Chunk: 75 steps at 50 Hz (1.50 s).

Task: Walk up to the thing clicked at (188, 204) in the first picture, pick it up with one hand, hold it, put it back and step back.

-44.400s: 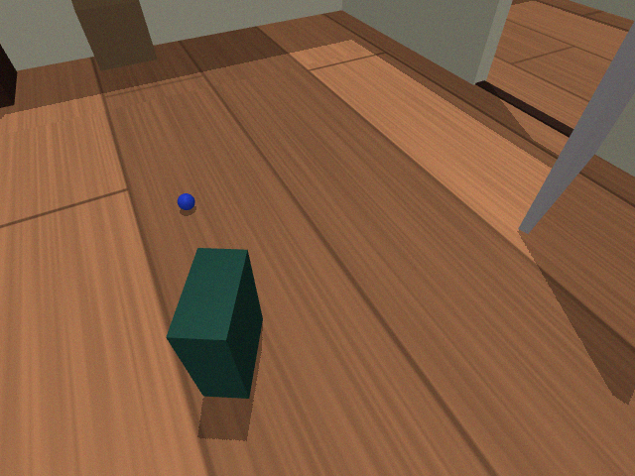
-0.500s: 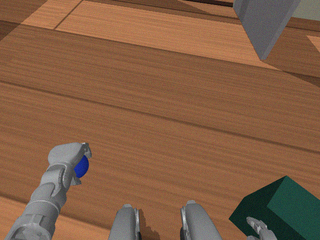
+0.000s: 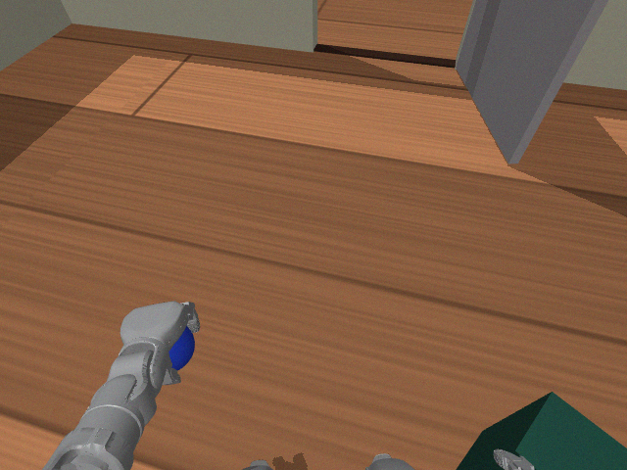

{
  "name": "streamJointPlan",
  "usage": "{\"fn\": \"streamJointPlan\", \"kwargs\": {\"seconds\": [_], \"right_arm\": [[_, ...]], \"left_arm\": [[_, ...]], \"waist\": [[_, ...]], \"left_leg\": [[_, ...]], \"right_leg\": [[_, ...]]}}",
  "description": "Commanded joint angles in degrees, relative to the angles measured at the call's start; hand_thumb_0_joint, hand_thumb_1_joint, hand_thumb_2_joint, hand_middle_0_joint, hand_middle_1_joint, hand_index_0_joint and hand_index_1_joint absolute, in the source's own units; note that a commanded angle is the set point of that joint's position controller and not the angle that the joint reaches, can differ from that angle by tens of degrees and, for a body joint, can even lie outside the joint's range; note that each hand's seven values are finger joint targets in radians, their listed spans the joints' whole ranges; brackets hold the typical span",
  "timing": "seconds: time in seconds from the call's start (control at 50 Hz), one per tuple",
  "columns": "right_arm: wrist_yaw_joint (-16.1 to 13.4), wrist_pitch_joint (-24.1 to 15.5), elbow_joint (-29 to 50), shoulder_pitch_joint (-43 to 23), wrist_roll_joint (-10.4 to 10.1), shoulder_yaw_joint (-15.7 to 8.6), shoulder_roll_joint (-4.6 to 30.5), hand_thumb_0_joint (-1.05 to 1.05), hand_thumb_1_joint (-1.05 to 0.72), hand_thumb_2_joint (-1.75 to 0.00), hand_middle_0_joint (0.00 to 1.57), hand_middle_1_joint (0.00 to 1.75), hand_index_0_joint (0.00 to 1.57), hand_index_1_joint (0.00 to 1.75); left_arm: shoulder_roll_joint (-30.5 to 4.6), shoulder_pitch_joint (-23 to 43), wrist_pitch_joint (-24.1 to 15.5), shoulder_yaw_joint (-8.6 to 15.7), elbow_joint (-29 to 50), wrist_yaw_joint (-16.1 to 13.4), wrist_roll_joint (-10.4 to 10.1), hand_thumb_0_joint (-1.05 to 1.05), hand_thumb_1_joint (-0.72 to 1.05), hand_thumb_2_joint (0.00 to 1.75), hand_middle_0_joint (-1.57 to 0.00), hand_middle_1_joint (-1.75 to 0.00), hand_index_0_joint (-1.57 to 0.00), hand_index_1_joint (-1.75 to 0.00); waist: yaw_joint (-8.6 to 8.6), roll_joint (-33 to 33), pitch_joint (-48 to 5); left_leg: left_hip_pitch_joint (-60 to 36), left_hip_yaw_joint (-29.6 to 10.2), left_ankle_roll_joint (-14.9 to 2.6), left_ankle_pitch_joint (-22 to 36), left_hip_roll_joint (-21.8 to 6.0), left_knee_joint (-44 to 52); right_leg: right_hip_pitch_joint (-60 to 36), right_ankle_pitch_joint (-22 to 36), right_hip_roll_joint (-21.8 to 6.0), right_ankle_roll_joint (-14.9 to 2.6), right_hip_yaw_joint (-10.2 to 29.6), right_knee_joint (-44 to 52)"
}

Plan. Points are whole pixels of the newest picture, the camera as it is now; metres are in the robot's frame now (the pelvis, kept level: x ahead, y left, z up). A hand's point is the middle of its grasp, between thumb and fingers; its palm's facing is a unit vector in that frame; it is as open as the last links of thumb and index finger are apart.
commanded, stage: hold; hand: left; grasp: from above
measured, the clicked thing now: (167, 346) +0.33 +0.23 -0.09
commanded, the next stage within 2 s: crouch in 1.96 s
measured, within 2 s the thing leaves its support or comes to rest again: neither
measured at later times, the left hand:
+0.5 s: hand (156, 335) +0.33 +0.23 -0.04, palm faces -0.46 -0.07 -0.89, open 9.7 cm
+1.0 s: hand (156, 334) +0.32 +0.22 -0.02, palm faces -0.46 -0.06 -0.88, open 9.7 cm
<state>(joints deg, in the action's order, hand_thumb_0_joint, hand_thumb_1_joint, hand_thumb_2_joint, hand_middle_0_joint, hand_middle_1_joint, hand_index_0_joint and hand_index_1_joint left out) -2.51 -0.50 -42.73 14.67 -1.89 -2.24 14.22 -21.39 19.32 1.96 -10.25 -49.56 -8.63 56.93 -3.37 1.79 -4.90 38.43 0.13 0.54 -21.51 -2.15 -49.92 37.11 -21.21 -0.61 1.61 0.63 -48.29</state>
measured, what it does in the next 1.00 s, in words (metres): stands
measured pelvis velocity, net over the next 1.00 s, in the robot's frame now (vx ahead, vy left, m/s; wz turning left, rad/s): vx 0.02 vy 0.00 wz -0.01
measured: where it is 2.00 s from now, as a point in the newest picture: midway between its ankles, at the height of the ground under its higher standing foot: outside the picture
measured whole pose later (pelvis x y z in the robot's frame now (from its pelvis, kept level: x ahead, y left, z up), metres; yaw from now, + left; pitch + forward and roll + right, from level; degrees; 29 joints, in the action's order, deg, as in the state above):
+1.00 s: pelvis +0.02 +0.00 +0.04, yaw -1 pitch +3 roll +0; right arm -2.0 2.5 -39.7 12.6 -3.0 -2.6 15.0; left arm -21.9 15.7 1.0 -11.8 -40.8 -0.3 57.4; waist -0.7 2.3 -1.4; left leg 20.0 2.0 0.3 -15.6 -1.5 -32.5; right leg 19.9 -15.5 -1.2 1.7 2.0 -32.2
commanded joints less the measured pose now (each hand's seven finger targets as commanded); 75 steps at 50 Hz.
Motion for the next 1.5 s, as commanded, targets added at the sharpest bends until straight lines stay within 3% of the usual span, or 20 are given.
{"fn": "streamJointPlan", "kwargs": {"seconds": [0.0, 0.02, 0.12, 0.18, 0.22, 0.3, 0.34, 0.44, 0.64, 0.68, 0.7, 0.74, 0.8, 0.86, 0.9, 0.92, 0.96, 1.16, 1.36, 1.48], "right_arm": [[-0.54, -1.45, 5.93, 0.41, 0.00, -2.75, 8.31, 0.00, -0.90, -0.90, 0.20, 0.30, 0.20, 0.30], [-0.47, -1.47, 5.95, 0.19, 0.06, -2.71, 8.10, 0.00, -0.90, -0.90, 0.20, 0.30, 0.20, 0.30], [-0.49, -1.20, 5.99, -0.34, -0.13, -2.76, 8.19, 0.00, -0.90, -0.90, 0.20, 0.30, 0.20, 0.30], [-0.46, -1.14, 6.35, -0.57, -0.21, -3.16, 8.82, 0.00, -0.89, -0.89, 0.20, 0.30, 0.20, 0.30], [-0.36, -1.04, 6.38, -0.64, -0.21, -2.95, 8.61, 0.00, -0.90, -0.90, 0.20, 0.30, 0.20, 0.30], [-0.17, -0.87, 6.72, -1.09, -0.37, -3.28, 8.91, 0.00, -0.89, -0.89, 0.20, 0.30, 0.20, 0.30], [-0.12, -0.81, 6.66, -0.82, -0.34, -3.07, 8.60, 0.00, -0.89, -0.90, 0.20, 0.30, 0.20, 0.30], [0.05, -0.45, 8.06, -1.99, -0.51, -3.25, 8.88, 0.00, -0.89, -0.89, 0.20, 0.30, 0.20, 0.30], [0.00, 0.10, 8.91, -2.58, -0.70, -3.22, 8.81, 0.00, -0.89, -0.89, 0.20, 0.30, 0.20, 0.30], [0.04, 0.27, 8.99, -2.86, -0.63, -3.17, 8.84, 0.00, -0.89, -0.90, 0.20, 0.30, 0.20, 0.30], [0.14, 0.31, 9.10, -2.85, -0.63, -2.95, 8.52, 0.00, -0.89, -0.90, 0.20, 0.30, 0.20, 0.30], [0.11, 0.50, 9.29, -3.36, -0.78, -3.14, 8.83, 0.00, -0.89, -0.90, 0.20, 0.30, 0.20, 0.30], [0.13, 0.75, 9.51, -3.83, -0.78, -3.02, 8.66, 0.00, -0.89, -0.90, 0.20, 0.30, 0.20, 0.30], [0.03, 0.86, 9.65, -4.13, -0.86, -2.79, 8.43, 0.00, -0.90, -0.90, 0.20, 0.30, 0.20, 0.30], [-0.01, 0.99, 10.09, -4.87, -0.94, -2.90, 8.69, 0.00, -0.90, -0.90, 0.20, 0.30, 0.20, 0.30], [0.02, 0.96, 10.41, -4.85, -0.89, -2.59, 8.36, 0.00, -0.90, -0.90, 0.20, 0.30, 0.20, 0.30], [-0.01, 1.00, 10.58, -5.46, -0.97, -2.85, 8.59, 0.00, -0.90, -0.90, 0.20, 0.30, 0.20, 0.30], [-0.19, 1.15, 10.72, -6.21, -1.11, -2.45, 8.12, 0.00, -0.90, -0.90, 0.20, 0.30, 0.20, 0.30], [-0.42, 1.60, 11.22, -6.78, -1.56, -2.41, 8.03, 0.00, -0.90, -0.90, 0.20, 0.30, 0.20, 0.30], [-0.39, 1.69, 11.93, -7.81, -1.44, -2.17, 7.81, 0.00, -0.90, -0.90, 0.20, 0.30, 0.20, 0.30]], "left_arm": [[-12.34, 17.57, 0.05, 4.49, 10.86, -2.16, 0.19, 0.00, 0.57, 0.91, -0.91, -0.87, -0.94, -0.85], [-11.18, 18.91, -0.11, 3.56, 12.00, -1.93, 0.23, 0.00, 0.56, 0.91, -0.90, -0.88, -0.93, -0.85], [-11.92, 19.57, -0.16, 3.50, 12.41, -1.34, 1.09, 0.00, 0.55, 0.87, -0.89, -0.85, -0.92, -0.82], [-13.49, 18.70, -0.47, 4.65, 12.90, -0.89, 0.90, 0.00, 0.57, 0.87, -0.90, -0.85, -0.93, -0.82], [-11.41, 20.07, -0.51, 3.10, 13.37, -0.48, 0.93, 0.00, 0.56, 0.89, -0.89, -0.88, -0.92, -0.85], [-12.73, 19.55, -0.70, 3.94, 13.52, 0.09, 0.80, 0.00, 0.56, 0.89, -0.88, -0.88, -0.92, -0.84], [-11.19, 19.05, -0.60, 2.86, 13.43, 0.90, 0.79, 0.00, 0.53, 0.89, -0.86, -0.88, -0.90, -0.84], [-12.34, 18.64, -0.95, 3.57, 14.99, 2.15, 0.70, 0.00, 0.55, 0.91, -0.88, -0.87, -0.91, -0.84], [-12.61, 19.22, -1.06, 3.65, 18.98, 3.48, 0.86, 0.00, 0.54, 0.90, -0.86, -0.89, -0.90, -0.85], [-13.06, 17.37, -0.79, 4.46, 18.05, 3.43, 0.78, 0.00, 0.53, 0.92, -0.87, -0.89, -0.90, -0.86], [-11.51, 16.76, -0.52, 3.41, 17.45, 3.56, 0.81, 0.00, 0.54, 0.92, -0.88, -0.88, -0.91, -0.85], [-13.34, 18.34, -0.60, 4.40, 19.29, 3.88, 0.97, 0.00, 0.55, 0.92, -0.88, -0.90, -0.91, -0.86], [-13.18, 17.46, -0.50, 4.52, 20.18, 4.49, 0.86, 0.00, 0.55, 0.95, -0.88, -0.90, -0.91, -0.87], [-12.35, 17.18, -0.59, 3.75, 20.44, 5.11, 0.93, 0.00, 0.55, 0.93, -0.87, -0.91, -0.91, -0.88], [-13.54, 15.64, -0.74, 5.01, 19.24, 5.41, 0.68, 0.00, 0.56, 0.94, -0.88, -0.91, -0.91, -0.88], [-12.08, 16.09, -0.78, 3.53, 20.34, 5.62, 0.61, 0.00, 0.53, 0.94, -0.87, -0.90, -0.90, -0.88], [-13.01, 15.71, -0.92, 4.61, 20.41, 5.73, 0.73, 0.00, 0.55, 0.94, -0.87, -0.93, -0.90, -0.89], [-13.26, 15.46, -0.41, 4.96, 23.18, 5.88, 0.86, 0.00, 0.52, 0.97, -0.86, -0.93, -0.89, -0.91], [-12.82, 15.24, -0.22, 4.35, 25.61, 8.01, 0.81, 0.00, 0.47, 0.97, -0.82, -0.94, -0.84, -0.91], [-11.78, 12.77, -0.74, 4.00, 24.97, 8.60, -0.02, 0.00, 0.48, 0.98, -0.81, -0.97, -0.84, -0.94]], "waist": [[0.17, 0.56, -16.12], [0.02, 1.52, -16.58], [0.30, 0.95, -15.42], [1.01, 1.72, -16.31], [0.17, 0.20, -15.26], [1.27, 1.27, -15.53], [0.71, 0.01, -14.43], [1.59, 1.54, -13.27], [1.74, 0.84, -14.63], [2.25, 0.33, -12.78], [1.70, -0.97, -12.46], [2.34, 0.17, -13.71], [2.51, 0.36, -13.28], [2.20, -0.33, -12.55], [2.80, -0.50, -10.94], [2.26, -1.10, -10.60], [2.72, 0.21, -10.81], [3.18, -0.57, -11.25], [3.14, -0.30, -11.44], [3.43, -0.79, -8.64]], "left_leg": [[-14.81, 0.23, -0.63, 10.86, 2.75, 9.65], [-15.85, 0.01, -0.45, 11.29, 2.60, 10.20], [-18.33, -0.03, -0.37, 13.46, 2.63, 12.52], [-20.76, 0.45, -0.26, 15.93, 2.69, 13.27], [-20.76, 0.31, -0.43, 16.30, 2.68, 13.82], [-22.60, 0.67, -0.22, 17.30, 2.73, 15.21], [-22.62, 0.59, -0.41, 18.35, 2.69, 15.41], [-23.39, 0.80, -0.20, 16.49, 2.64, 17.28], [-26.31, 1.27, -0.54, 20.46, 2.58, 18.59], [-25.92, 1.33, -0.56, 19.34, 2.59, 19.22], [-25.41, 1.40, -0.82, 19.37, 2.78, 19.27], [-25.99, 1.79, -0.93, 19.80, 3.04, 19.45], [-26.40, 2.00, -1.02, 19.31, 3.07, 20.02], [-26.70, 1.65, -1.06, 19.04, 2.83, 20.68], [-26.25, 1.77, -1.03, 17.14, 2.99, 21.30], [-26.19, 1.62, -1.13, 16.41, 2.81, 21.73], [-27.09, 1.61, -0.88, 15.83, 2.79, 22.05], [-28.03, 2.02, -1.23, 18.19, 3.16, 22.57], [-30.31, 1.85, -1.08, 21.18, 2.62, 23.50], [-28.98, 1.68, -1.16, 16.94, 2.83, 24.64]], "right_leg": [[-8.54, 10.44, 2.16, -1.75, -0.18, 10.44], [-8.42, 10.60, 2.24, -1.92, -0.43, 10.44], [-10.69, 12.35, 2.42, -1.96, -0.45, 12.37], [-12.59, 14.26, 2.39, -2.07, -0.46, 13.22], [-12.86, 15.02, 2.47, -1.89, -0.40, 13.78], [-14.40, 15.43, 2.50, -2.09, -0.53, 14.71], [-15.25, 16.50, 2.55, -1.97, -0.51, 15.08], [-15.70, 14.39, 2.66, -2.16, -0.60, 16.48], [-18.34, 18.34, 2.63, -2.08, -0.35, 17.63], [-18.94, 17.15, 2.66, -2.05, -0.48, 18.54], [-19.25, 17.76, 2.49, -1.93, -0.22, 18.59], [-20.16, 18.47, 2.28, -1.84, -0.05, 18.99], [-20.59, 17.91, 2.18, -1.81, 0.09, 19.53], [-20.64, 17.40, 2.40, -1.89, -0.15, 19.91], [-20.80, 15.42, 2.26, -1.81, -0.17, 20.80], [-20.56, 14.82, 2.33, -1.87, -0.21, 20.97], [-20.45, 13.86, 2.35, -1.98, -0.25, 21.29], [-22.57, 16.68, 1.95, -1.61, 0.02, 22.14], [-23.57, 18.81, 2.39, -1.95, -0.48, 22.22], [-23.21, 14.74, 2.14, -1.89, -0.49, 23.72]]}}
